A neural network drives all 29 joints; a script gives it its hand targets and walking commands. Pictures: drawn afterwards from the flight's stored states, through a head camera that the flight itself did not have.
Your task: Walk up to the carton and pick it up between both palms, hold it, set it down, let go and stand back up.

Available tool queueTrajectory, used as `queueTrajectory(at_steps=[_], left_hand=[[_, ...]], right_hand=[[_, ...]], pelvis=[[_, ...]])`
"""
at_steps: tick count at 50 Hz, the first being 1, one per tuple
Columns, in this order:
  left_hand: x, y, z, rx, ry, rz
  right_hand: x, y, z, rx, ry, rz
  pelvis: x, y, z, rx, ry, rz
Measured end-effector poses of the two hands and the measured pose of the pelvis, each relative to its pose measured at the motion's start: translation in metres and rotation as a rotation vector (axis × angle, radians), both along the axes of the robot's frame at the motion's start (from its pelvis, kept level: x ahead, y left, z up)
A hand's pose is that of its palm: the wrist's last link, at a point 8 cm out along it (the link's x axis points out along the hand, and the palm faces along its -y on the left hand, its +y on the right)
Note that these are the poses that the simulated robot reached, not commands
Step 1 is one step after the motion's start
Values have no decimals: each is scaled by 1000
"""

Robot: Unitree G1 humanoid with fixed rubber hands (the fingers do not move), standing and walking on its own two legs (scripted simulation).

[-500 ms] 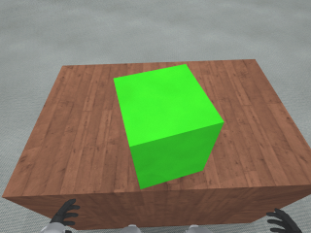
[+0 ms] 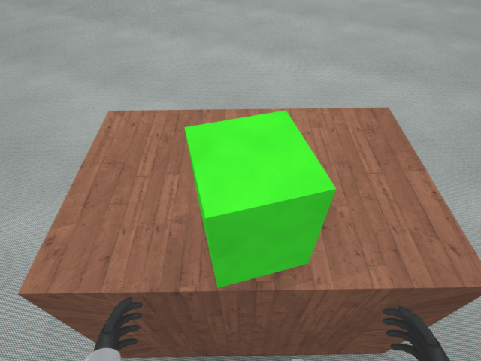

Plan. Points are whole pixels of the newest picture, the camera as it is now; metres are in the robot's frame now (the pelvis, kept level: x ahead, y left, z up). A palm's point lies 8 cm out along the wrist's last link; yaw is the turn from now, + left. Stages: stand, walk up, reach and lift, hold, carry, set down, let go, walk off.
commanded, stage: reach and lift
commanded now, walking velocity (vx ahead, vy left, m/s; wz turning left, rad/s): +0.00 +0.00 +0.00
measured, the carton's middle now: (251, 200) +0.42 +0.02 +0.01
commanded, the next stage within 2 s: none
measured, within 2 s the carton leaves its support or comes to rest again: neither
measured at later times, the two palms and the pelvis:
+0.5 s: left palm (144, 321) +0.21 +0.19 -0.03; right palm (438, 327) +0.20 -0.28 -0.03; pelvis +0.02 -0.03 +0.01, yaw -2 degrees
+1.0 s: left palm (148, 296) +0.23 +0.19 +0.00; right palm (416, 299) +0.24 -0.25 -0.01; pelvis +0.03 -0.03 +0.01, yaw -2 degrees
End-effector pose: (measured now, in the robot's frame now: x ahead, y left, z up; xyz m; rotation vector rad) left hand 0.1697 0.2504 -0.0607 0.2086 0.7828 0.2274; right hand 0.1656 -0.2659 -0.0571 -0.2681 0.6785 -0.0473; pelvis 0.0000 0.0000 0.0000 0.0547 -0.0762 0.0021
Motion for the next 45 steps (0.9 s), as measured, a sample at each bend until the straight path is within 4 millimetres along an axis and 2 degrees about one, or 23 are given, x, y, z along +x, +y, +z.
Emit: queueTrajectory(at_steps=[7,13,18,24,32,45], left_hand=[[8,-10,9,18,-51,1],[20,-28,23,25,-130,7],[31,-42,30,-21,-191,34],[36,-55,28,-38,-199,42],[38,-65,36,-57,-260,68],[53,-64,58,-71,-381,94]], right_hand=[[-2,8,2,72,-13,9],[2,-1,-3,111,-29,13],[18,-10,12,122,-96,19],[37,-14,28,146,-174,33],[53,-1,30,203,-202,77],[72,16,48,251,-311,104]], pelvis=[[1,3,4,-33,3,-27],[4,-9,6,-32,10,-36],[8,-20,8,-12,16,-31],[16,-29,9,-3,27,-33],[26,-34,10,2,42,-31],[32,-29,11,-3,54,-28]])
